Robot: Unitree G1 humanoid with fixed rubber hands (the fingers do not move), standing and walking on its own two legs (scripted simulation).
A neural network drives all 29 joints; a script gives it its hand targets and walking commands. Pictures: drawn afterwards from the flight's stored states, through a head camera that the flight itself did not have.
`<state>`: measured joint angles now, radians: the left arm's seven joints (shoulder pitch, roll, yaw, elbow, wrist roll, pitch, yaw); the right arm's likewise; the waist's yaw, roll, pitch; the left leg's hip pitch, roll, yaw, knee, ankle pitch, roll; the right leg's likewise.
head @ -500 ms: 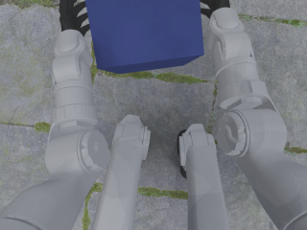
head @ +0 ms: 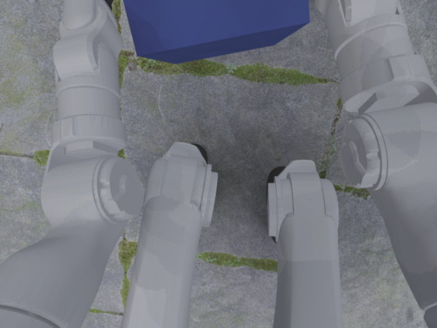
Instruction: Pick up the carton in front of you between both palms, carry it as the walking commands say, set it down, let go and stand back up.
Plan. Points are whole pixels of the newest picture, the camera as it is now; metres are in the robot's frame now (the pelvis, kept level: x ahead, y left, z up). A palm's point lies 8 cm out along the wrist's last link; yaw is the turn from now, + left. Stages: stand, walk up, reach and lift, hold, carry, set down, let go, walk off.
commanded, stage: set down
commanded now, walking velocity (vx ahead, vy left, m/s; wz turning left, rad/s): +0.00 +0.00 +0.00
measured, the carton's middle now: out of the picture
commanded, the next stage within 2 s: none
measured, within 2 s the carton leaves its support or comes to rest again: rests again in 0.18 s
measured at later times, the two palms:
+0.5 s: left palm (97, 10) +0.48 +0.24 -0.18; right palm out of the picture +0.57 -0.06 -0.18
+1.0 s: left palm (99, 6) +0.49 +0.24 -0.20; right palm out of the picture +0.58 -0.06 -0.20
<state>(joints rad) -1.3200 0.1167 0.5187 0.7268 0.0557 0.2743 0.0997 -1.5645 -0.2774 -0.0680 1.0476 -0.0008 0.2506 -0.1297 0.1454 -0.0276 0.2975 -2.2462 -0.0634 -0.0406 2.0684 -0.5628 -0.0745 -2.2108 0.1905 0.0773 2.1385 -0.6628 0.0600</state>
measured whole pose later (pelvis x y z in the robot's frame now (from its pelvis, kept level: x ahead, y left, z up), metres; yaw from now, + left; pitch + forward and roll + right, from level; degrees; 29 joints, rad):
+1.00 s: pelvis -0.01 -0.01 -0.02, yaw +1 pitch +35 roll +4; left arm -1.45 0.20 0.63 0.97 0.17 0.17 -0.05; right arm -1.67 -0.30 -0.17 1.16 -0.12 0.16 0.01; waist 0.14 -0.01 0.47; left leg -2.20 -0.04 -0.03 2.15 -0.57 -0.09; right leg -2.18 0.14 0.03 2.24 -0.67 0.00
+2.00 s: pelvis +0.00 +0.00 +0.11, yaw +2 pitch +48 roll +1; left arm -1.23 0.24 0.37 0.76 -0.12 0.25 0.11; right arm -1.48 -0.44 -0.08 1.00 0.04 0.29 -0.02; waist 0.17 -0.03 0.05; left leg -2.04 -0.02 -0.01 1.65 -0.44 -0.02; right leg -2.00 0.06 0.03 1.72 -0.55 0.00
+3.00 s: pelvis +0.08 +0.03 +0.34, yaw +2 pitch +23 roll -1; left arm -0.14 0.20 0.11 0.51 -0.01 0.04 -0.10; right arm -0.30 -0.15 -0.17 0.61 -0.09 0.06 -0.05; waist 0.10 0.02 -0.04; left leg -0.85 -0.04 -0.02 0.69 -0.25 0.02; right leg -0.78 0.03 0.07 0.70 -0.32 0.03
